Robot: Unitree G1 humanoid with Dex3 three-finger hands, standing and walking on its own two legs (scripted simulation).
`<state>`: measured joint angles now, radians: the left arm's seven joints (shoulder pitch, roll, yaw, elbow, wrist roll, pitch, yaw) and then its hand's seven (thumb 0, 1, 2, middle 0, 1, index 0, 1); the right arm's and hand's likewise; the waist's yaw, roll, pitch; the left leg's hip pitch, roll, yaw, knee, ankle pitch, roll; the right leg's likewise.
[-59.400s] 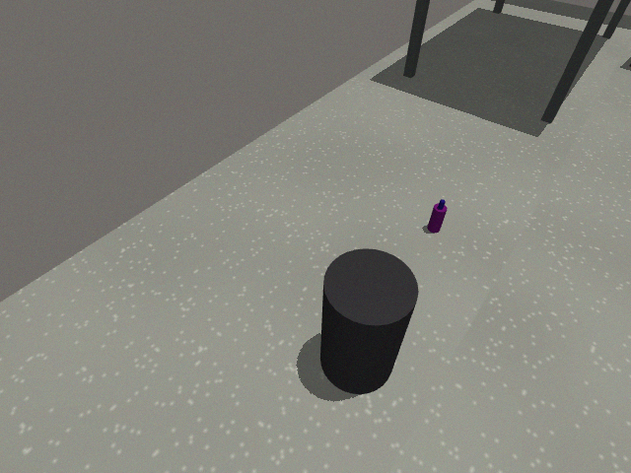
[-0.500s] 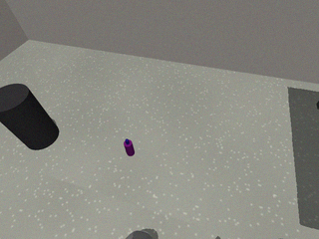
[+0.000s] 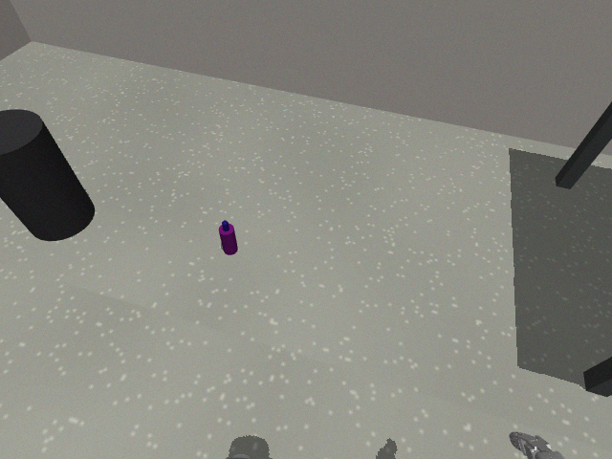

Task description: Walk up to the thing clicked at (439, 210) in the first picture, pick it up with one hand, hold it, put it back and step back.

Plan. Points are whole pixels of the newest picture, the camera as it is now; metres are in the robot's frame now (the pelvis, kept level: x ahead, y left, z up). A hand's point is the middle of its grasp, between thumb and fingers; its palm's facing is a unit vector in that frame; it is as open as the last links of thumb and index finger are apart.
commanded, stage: step back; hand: left
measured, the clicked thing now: (227, 236) +0.95 +0.31 -0.67
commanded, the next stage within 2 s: stand in 0.94 s
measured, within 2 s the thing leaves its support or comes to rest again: neither
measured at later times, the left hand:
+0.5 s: hand out of the picture +0.03 +0.29 -0.13, palm faces +0.05 -0.92 -0.39, open 7.4 cm
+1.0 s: hand out of the picture +0.10 +0.27 -0.14, palm faces +0.14 -0.93 -0.35, open 7.4 cm
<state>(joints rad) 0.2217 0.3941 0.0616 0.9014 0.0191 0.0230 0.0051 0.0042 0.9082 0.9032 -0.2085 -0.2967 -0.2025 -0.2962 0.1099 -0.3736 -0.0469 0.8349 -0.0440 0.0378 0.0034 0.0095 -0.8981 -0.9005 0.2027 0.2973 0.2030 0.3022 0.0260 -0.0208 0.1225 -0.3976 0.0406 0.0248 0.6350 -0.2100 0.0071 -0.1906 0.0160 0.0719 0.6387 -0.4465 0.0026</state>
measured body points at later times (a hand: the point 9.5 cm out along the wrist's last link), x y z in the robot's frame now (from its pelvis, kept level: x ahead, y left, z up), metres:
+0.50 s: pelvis -0.02 +0.00 +0.02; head +0.00 +0.02 +0.46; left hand +0.03 +0.34 -0.11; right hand +0.04 -0.30 -0.11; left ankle -0.02 +0.13 -0.72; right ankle -0.01 -0.12 -0.69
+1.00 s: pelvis +0.03 +0.00 +0.01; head +0.05 +0.00 +0.46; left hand +0.09 +0.32 -0.11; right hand +0.12 -0.29 -0.12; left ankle +0.00 +0.13 -0.72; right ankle +0.06 -0.13 -0.72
